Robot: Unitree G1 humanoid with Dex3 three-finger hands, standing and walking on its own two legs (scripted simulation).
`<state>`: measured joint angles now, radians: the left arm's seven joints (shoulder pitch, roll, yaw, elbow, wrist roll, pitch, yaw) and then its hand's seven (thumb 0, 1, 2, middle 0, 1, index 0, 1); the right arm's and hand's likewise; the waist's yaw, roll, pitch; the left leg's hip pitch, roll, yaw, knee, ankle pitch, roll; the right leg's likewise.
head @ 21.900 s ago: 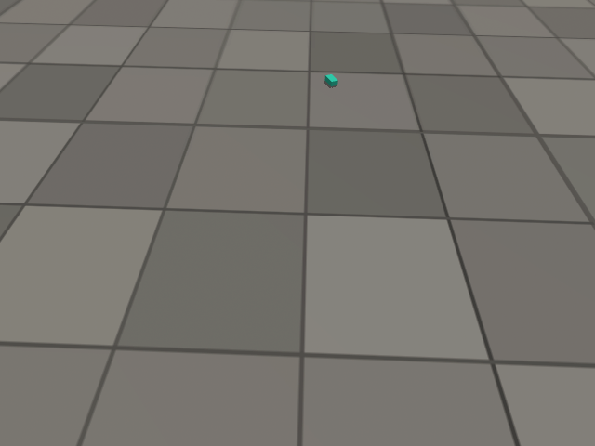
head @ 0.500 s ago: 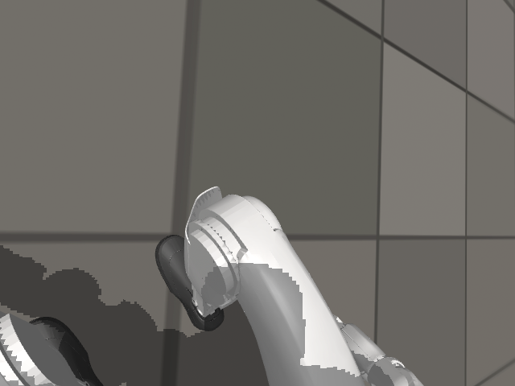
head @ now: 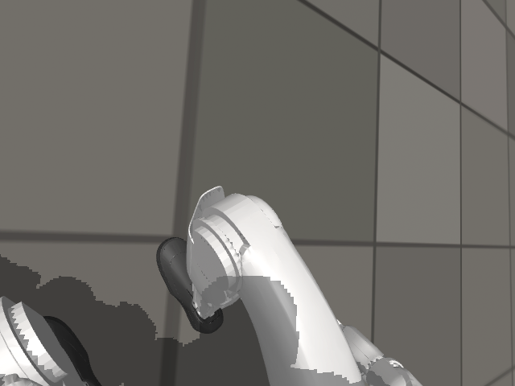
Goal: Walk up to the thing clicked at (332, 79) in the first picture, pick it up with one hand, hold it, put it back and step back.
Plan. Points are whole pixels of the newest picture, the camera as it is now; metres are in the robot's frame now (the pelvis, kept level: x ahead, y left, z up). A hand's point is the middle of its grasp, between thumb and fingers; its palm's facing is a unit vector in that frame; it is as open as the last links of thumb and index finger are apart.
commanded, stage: rest palm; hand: left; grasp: from above
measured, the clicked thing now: out of the picture +0.53 +0.36 -0.31
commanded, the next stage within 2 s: go down in 0.32 s
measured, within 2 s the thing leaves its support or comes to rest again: neither
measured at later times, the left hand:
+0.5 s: hand out of the picture +0.51 +0.33 -0.26, palm faces -0.45 -0.12 -0.88, open 12.3 cm
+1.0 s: hand out of the picture +0.51 +0.39 -0.12, palm faces -0.41 -0.09 -0.91, open 12.6 cm
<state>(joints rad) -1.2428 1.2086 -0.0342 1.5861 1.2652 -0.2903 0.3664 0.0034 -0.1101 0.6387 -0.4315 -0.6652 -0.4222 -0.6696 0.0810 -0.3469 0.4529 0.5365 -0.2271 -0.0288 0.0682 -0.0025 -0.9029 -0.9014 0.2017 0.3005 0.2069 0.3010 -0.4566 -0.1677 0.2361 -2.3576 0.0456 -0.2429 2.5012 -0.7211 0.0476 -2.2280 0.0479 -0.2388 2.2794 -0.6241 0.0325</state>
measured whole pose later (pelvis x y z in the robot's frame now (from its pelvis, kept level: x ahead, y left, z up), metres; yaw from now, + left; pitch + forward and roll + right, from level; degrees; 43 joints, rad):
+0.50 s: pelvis +0.00 +0.00 +0.00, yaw +1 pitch +31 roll -16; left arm -1.27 1.20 -0.01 1.61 1.25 -0.22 0.41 0.00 -0.21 0.71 -0.36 -0.75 -0.35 -0.76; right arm 0.09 -0.35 0.44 0.55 -0.22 -0.09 0.06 0.00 -0.91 -0.90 0.20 0.30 0.21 0.30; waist -0.48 -0.16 0.25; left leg -2.37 0.05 -0.23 2.50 -0.71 0.04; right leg -2.26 0.05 -0.23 2.29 -0.61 0.03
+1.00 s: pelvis +0.00 +0.00 +0.02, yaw +3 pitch +35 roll -16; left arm -1.12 1.06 0.02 1.09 1.17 -0.17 -0.01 0.00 -0.26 0.79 -0.27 -0.91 -0.28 -0.90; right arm 0.18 -0.34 0.26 0.49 -0.14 0.09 0.09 0.00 -0.91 -0.90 0.20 0.30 0.21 0.30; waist -0.33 -0.03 0.08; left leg -2.34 0.03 -0.19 2.40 -0.69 0.05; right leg -2.21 0.02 -0.20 2.21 -0.63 0.02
